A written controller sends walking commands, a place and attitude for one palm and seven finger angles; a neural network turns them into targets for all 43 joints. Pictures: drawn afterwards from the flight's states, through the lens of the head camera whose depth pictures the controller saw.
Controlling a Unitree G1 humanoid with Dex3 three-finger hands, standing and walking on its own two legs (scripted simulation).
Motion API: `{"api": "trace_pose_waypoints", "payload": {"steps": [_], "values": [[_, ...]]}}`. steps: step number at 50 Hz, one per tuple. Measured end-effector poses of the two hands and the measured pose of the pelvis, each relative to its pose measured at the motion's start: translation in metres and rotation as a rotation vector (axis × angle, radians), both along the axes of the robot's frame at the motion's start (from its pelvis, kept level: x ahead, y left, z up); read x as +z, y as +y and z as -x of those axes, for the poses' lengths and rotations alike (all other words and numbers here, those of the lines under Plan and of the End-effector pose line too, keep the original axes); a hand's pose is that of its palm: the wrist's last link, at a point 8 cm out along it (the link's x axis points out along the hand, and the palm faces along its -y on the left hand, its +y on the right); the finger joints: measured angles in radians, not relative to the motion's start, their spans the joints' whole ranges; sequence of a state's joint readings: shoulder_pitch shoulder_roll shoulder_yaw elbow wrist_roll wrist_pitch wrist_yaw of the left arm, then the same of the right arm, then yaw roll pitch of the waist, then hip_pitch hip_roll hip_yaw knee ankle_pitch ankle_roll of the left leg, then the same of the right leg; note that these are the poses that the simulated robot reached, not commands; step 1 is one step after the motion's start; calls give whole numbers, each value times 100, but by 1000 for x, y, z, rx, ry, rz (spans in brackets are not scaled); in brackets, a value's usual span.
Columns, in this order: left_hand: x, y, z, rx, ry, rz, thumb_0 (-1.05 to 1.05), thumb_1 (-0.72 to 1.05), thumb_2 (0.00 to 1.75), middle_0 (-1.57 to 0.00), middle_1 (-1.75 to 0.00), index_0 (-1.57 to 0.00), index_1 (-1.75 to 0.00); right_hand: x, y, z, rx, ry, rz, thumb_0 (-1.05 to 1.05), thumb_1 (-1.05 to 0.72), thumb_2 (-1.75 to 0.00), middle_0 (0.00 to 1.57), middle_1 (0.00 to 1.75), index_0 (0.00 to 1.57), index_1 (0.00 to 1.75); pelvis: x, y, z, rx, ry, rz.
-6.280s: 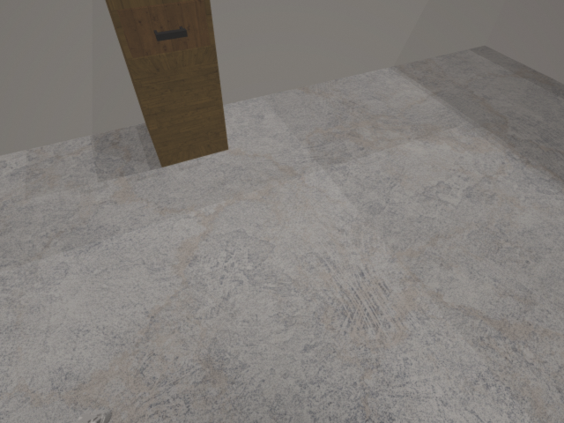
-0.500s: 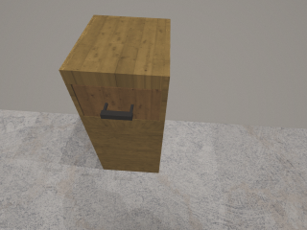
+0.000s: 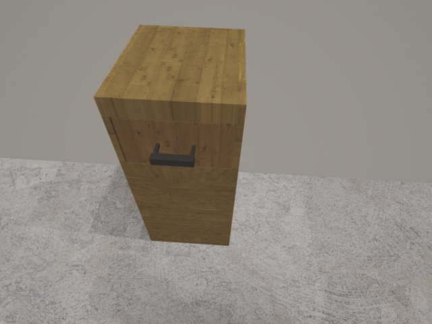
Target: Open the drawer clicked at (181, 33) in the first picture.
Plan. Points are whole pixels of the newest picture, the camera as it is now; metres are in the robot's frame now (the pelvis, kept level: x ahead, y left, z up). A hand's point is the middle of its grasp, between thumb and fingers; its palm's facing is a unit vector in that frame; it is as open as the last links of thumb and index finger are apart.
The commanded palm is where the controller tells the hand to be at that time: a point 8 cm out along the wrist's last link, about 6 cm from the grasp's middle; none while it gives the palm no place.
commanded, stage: come to a stop and stand still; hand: left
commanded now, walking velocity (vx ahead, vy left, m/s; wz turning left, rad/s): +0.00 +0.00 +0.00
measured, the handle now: (173, 154) +0.56 +0.16 -0.07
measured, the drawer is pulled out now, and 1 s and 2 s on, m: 0.00 0.00 0.00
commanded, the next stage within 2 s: look again from close up in 0.30 s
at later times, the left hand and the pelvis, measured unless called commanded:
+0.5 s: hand out of the picture -0.02 +0.19 -0.16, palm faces +0.02 -0.98 -0.20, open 7.4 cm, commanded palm none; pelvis +0.00 +0.02 +0.01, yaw -1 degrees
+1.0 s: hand out of the picture +0.04 +0.16 -0.16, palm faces -0.01 -0.97 -0.23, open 7.3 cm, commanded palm +0.13 +0.21 -0.05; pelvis +0.03 -0.01 +0.01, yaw +0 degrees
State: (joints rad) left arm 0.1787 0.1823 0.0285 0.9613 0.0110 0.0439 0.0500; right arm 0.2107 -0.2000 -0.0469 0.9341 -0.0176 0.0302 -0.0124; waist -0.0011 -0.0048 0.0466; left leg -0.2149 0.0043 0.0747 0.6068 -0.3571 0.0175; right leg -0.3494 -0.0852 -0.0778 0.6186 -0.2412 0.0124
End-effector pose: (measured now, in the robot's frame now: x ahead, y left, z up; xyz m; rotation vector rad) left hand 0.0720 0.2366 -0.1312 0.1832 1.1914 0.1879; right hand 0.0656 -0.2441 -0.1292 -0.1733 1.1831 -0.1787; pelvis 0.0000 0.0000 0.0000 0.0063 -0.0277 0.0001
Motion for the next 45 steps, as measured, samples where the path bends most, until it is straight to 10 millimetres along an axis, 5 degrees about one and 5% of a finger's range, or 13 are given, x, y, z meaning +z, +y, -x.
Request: {"api": "trace_pose_waypoints", "payload": {"steps": [10, 20, 30, 45], "values": [[9, 28, 58, -9, 83, -14, 0, 91, 90, -19, -30, -20, -30, 0, 33, 18, 28, -40, -51, 0, -93, -90, 20, 30, 20, 30, 5, 20, 11, -22, -19, -4], [8, 15, 98, 22, 214, 16, 0, 91, 90, -19, -30, -20, -30, -7, 34, 63, 12, 125, -62, 0, -92, -90, 20, 30, 20, 30, 10, 20, 5, -16, -3, -8], [2, -16, 76, 16, 216, 70, 0, 91, 90, -19, -30, -20, -30, -9, 37, 87, -23, 238, -85, 1, -91, -90, 20, 30, 20, 30, 12, 10, -10, -10, 1, -5], [3, -24, 45, 26, 182, 42, 2, 93, 90, -19, -30, -20, -30, -11, 34, 66, -27, 236, -107, 0, -91, -90, 20, 30, 20, 30, 13, -7, -28, -5, 0, 2]]}}
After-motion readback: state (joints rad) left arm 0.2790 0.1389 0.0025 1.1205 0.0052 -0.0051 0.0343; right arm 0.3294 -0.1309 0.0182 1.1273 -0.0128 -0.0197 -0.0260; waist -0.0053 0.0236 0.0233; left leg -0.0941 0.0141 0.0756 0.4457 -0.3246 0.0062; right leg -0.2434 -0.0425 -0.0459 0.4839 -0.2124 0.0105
